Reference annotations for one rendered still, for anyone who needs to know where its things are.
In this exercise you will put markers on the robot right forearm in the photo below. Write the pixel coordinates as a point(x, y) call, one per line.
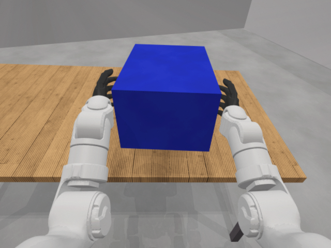
point(255, 171)

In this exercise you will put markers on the robot right upper arm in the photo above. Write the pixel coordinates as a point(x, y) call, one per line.
point(272, 220)

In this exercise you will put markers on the table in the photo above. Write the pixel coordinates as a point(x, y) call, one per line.
point(40, 103)

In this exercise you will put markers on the robot left hand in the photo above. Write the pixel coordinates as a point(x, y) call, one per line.
point(101, 88)

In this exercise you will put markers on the robot right hand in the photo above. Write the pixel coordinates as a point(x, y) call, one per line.
point(231, 95)

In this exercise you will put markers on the robot left upper arm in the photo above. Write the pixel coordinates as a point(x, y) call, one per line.
point(77, 220)

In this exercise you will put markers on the carton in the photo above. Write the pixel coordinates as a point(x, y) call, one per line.
point(166, 97)

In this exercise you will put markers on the robot left forearm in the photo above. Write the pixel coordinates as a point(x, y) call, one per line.
point(89, 147)

